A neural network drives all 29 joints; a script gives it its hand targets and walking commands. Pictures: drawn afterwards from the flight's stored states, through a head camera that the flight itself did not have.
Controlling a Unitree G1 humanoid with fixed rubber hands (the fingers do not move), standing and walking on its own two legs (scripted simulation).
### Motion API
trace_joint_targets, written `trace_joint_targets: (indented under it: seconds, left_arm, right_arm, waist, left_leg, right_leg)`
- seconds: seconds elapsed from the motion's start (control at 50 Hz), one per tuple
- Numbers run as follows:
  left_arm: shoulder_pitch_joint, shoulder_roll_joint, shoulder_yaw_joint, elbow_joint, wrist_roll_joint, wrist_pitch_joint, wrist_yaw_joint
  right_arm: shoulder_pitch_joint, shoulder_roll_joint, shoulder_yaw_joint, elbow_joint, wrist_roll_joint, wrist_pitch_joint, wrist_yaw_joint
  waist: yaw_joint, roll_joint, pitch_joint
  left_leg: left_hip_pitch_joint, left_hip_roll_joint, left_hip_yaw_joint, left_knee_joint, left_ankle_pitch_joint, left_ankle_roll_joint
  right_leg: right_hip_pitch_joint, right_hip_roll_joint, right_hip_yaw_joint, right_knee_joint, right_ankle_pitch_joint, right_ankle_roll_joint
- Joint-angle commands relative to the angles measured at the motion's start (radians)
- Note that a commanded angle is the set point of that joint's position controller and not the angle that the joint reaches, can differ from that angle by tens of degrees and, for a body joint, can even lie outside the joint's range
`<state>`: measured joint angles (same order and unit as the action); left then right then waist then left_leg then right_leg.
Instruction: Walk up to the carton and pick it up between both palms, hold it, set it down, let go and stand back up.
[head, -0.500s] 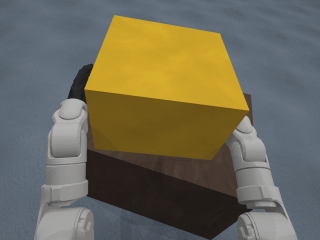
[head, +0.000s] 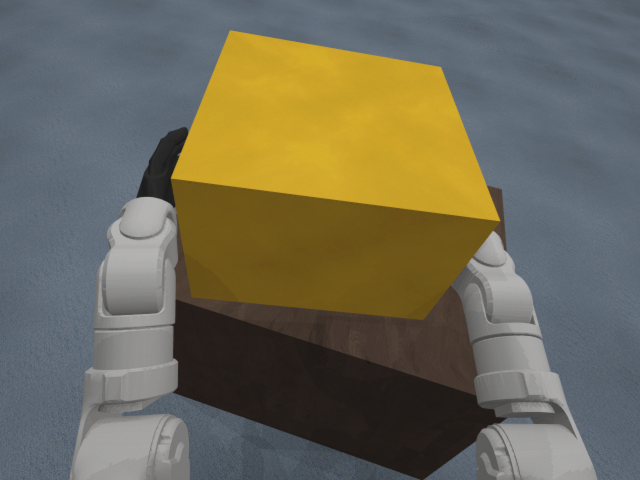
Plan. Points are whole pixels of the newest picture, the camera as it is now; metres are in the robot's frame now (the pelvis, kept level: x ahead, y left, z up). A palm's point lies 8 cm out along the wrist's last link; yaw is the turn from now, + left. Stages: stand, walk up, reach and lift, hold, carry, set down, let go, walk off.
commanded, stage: hold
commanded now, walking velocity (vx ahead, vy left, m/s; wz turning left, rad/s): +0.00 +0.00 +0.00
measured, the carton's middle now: (325, 173) +0.40 -0.01 +0.19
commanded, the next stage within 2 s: none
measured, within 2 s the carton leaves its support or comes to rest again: neither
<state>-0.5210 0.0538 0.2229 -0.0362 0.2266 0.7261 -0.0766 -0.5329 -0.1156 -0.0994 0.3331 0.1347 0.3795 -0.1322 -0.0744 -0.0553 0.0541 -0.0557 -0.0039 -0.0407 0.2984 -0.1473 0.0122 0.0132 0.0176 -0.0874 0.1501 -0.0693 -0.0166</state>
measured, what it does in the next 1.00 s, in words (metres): stands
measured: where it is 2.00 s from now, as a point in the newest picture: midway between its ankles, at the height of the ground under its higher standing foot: outside the picture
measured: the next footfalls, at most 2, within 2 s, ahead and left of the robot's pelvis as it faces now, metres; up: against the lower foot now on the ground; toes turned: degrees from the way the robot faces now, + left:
none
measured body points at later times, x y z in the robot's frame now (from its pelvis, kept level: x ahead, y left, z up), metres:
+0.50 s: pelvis +0.00 +0.00 +0.00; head -0.02 +0.03 +0.45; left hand +0.37 +0.17 +0.18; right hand +0.37 -0.19 +0.16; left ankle +0.02 +0.11 -0.75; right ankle +0.02 -0.11 -0.75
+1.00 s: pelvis +0.00 +0.00 +0.00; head -0.02 +0.03 +0.45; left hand +0.36 +0.19 +0.18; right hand +0.37 -0.17 +0.17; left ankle +0.02 +0.11 -0.75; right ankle +0.02 -0.11 -0.75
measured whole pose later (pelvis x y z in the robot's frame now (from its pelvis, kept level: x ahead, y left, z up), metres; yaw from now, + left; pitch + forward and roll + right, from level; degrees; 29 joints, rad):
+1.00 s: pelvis +0.00 +0.00 +0.00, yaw +1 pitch -5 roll -1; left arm -0.53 0.04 0.27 -0.07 0.23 0.74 -0.08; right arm -0.57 -0.09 -0.13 0.32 0.12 0.41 -0.12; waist -0.06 -0.05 0.04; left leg -0.08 -0.01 -0.06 0.29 -0.13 0.01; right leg 0.00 0.02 -0.11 0.13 -0.06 -0.02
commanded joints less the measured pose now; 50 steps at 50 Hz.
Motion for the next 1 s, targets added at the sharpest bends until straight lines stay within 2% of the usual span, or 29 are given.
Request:
trace_joint_targets:
  seconds: [0.0, 0.18, 0.48, 0.5, 0.52, 0.54, 0.58, 0.6, 0.64, 0.68, 0.7, 0.74, 0.8, 0.82, 0.86, 0.88, 0.9, 0.92, 0.96, 0.98]
  left_arm:
    - [-0.504, -0.349, -0.376, -0.161, -0.128, -0.063, -0.102]
    - [-0.504, -0.342, -0.373, -0.164, -0.131, -0.063, -0.107]
    - [-0.518, -0.347, -0.376, -0.148, -0.129, -0.062, -0.1]
    - [-0.477, -0.417, -0.366, -0.234, -0.141, -0.065, -0.094]
    - [-0.524, -0.419, -0.372, -0.249, -0.144, -0.069, -0.092]
    - [-0.54, -0.405, -0.366, -0.225, -0.141, -0.067, -0.09]
    - [-0.499, -0.401, -0.357, -0.219, -0.132, -0.052, -0.089]
    - [-0.528, -0.381, -0.343, -0.181, -0.121, -0.039, -0.09]
    - [-0.482, -0.385, -0.347, -0.184, -0.117, -0.016, -0.091]
    - [-0.513, -0.372, -0.336, -0.168, -0.119, -0.012, -0.101]
    - [-0.513, -0.373, -0.344, -0.182, -0.113, -0.012, -0.105]
    - [-0.549, -0.369, -0.336, -0.151, -0.119, -0.018, -0.11]
    - [-0.589, -0.377, -0.343, -0.139, -0.124, -0.032, -0.111]
    - [-0.562, -0.391, -0.346, -0.134, -0.12, -0.032, -0.11]
    - [-0.562, -0.388, -0.356, -0.173, -0.132, -0.043, -0.109]
    - [-0.55, -0.393, -0.374, -0.208, -0.134, -0.05, -0.108]
    - [-0.554, -0.388, -0.362, -0.193, -0.134, -0.051, -0.109]
    - [-0.544, -0.388, -0.366, -0.2, -0.139, -0.056, -0.11]
    - [-0.574, -0.375, -0.34, -0.165, -0.13, -0.056, -0.113]
    - [-0.536, -0.379, -0.346, -0.167, -0.128, -0.049, -0.114]
  right_arm:
    - [-0.628, 0.324, 0.318, -0.317, 0.073, -0.075, 0.078]
    - [-0.624, 0.33, 0.326, -0.326, 0.077, -0.072, 0.072]
    - [-0.639, 0.314, 0.296, -0.3, 0.062, -0.073, 0.085]
    - [-0.652, 0.352, 0.335, -0.4, 0.082, -0.078, 0.087]
    - [-0.708, 0.356, 0.346, -0.44, 0.092, -0.079, 0.087]
    - [-0.725, 0.349, 0.34, -0.425, 0.085, -0.071, 0.088]
    - [-0.672, 0.34, 0.341, -0.398, 0.083, -0.057, 0.083]
    - [-0.694, 0.322, 0.322, -0.352, 0.074, -0.045, 0.086]
    - [-0.633, 0.317, 0.308, -0.321, 0.079, -0.03, 0.086]
    - [-0.646, 0.32, 0.296, -0.288, 0.08, -0.02, 0.089]
    - [-0.628, 0.319, 0.294, -0.28, 0.081, -0.018, 0.09]
    - [-0.656, 0.311, 0.272, -0.264, 0.066, -0.018, 0.096]
    - [-0.702, 0.311, 0.239, -0.261, 0.04, -0.034, 0.099]
    - [-0.68, 0.319, 0.236, -0.256, 0.049, -0.032, 0.098]
    - [-0.68, 0.317, 0.244, -0.282, 0.056, -0.042, 0.095]
    - [-0.656, 0.327, 0.258, -0.307, 0.056, -0.047, 0.094]
    - [-0.668, 0.328, 0.272, -0.311, 0.062, -0.043, 0.093]
    - [-0.669, 0.333, 0.282, -0.329, 0.058, -0.044, 0.093]
    - [-0.704, 0.332, 0.277, -0.316, 0.042, -0.04, 0.095]
    - [-0.669, 0.339, 0.284, -0.319, 0.049, -0.036, 0.093]
  waist:
    - [-0.01, 0.07, -0.456]
    - [-0.01, 0.067, -0.455]
    - [-0.014, 0.08, -0.448]
    - [0.029, 0.074, -0.498]
    - [0.029, 0.06, -0.533]
    - [0.035, 0.061, -0.525]
    - [0.027, 0.055, -0.485]
    - [0.028, 0.069, -0.452]
    - [0.015, 0.071, -0.431]
    - [0.006, 0.068, -0.422]
    - [0.003, 0.088, -0.416]
    - [-0.002, 0.096, -0.406]
    - [-0.015, 0.101, -0.432]
    - [-0.025, 0.125, -0.432]
    - [-0.029, 0.121, -0.479]
    - [-0.027, 0.109, -0.507]
    - [-0.019, 0.11, -0.508]
    - [-0.015, 0.088, -0.51]
    - [-0.005, 0.072, -0.496]
    - [-0.004, 0.068, -0.473]
  left_leg:
    - [0.043, -0.028, 0.03, -0.031, 0.225, -0.028]
    - [0.024, -0.03, 0.029, -0.036, 0.212, -0.021]
    - [0.047, -0.022, 0.029, -0.037, 0.182, -0.035]
    - [0.036, -0.022, 0.028, -0.037, 0.274, -0.033]
    - [0.028, -0.025, 0.026, -0.032, 0.307, -0.027]
    - [0.007, -0.025, 0.022, -0.038, 0.292, -0.027]
    - [0.019, -0.023, 0.025, -0.042, 0.279, -0.029]
    - [0.011, -0.023, 0.031, -0.049, 0.221, -0.029]
    - [0.03, -0.02, 0.033, -0.053, 0.207, -0.037]
    - [0.027, -0.024, 0.038, -0.054, 0.191, -0.041]
    - [0.019, -0.025, 0.037, -0.055, 0.186, -0.045]
    - [-0.01, -0.024, 0.037, -0.063, 0.12, -0.049]
    - [-0.023, -0.024, 0.038, -0.059, 0.106, -0.055]
    - [-0.008, -0.023, 0.041, -0.053, 0.13, -0.056]
    - [0.015, -0.027, 0.037, -0.039, 0.2, -0.054]
    - [0.032, -0.025, 0.03, -0.032, 0.24, -0.053]
    - [0.034, -0.026, 0.027, -0.032, 0.251, -0.051]
    - [0.026, -0.027, 0.023, -0.03, 0.262, -0.047]
    - [0.003, -0.029, 0.023, -0.043, 0.213, -0.037]
    - [-0.009, -0.026, 0.026, -0.051, 0.199, -0.034]
  right_leg:
    - [0.189, 0.021, -0.001, 0.039, 0.234, 0.02]
    - [0.207, 0.017, 0.002, 0.044, 0.251, 0.023]
    - [0.152, 0.024, -0.01, 0.032, 0.172, 0.015]
    - [0.224, 0.034, -0.01, 0.043, 0.243, 0.011]
    - [0.251, 0.033, -0.005, 0.05, 0.29, 0.019]
    - [0.246, 0.029, -0.007, 0.056, 0.283, 0.021]
    - [0.239, 0.03, -0.008, 0.052, 0.268, 0.017]
    - [0.212, 0.026, -0.013, 0.042, 0.195, 0.016]
    - [0.2, 0.022, -0.012, 0.026, 0.175, 0.01]
    - [0.186, 0.021, -0.011, 0.021, 0.166, 0.013]
    - [0.177, 0.021, -0.01, 0.02, 0.158, 0.009]
    - [0.162, 0.017, -0.016, 0.015, 0.085, 0.005]
    - [0.15, 0.019, -0.017, 0.017, 0.073, 0.003]
    - [0.15, 0.017, -0.01, 0.015, 0.09, 0.003]
    - [0.178, 0.016, -0.004, 0.018, 0.158, 0.006]
    - [0.195, 0.021, -0.01, 0.024, 0.197, 0.005]
    - [0.199, 0.018, -0.003, 0.024, 0.213, 0.008]
    - [0.211, 0.018, -0.006, 0.032, 0.233, 0.009]
    - [0.214, 0.014, -0.012, 0.032, 0.191, 0.013]
    - [0.218, 0.016, -0.01, 0.031, 0.187, 0.015]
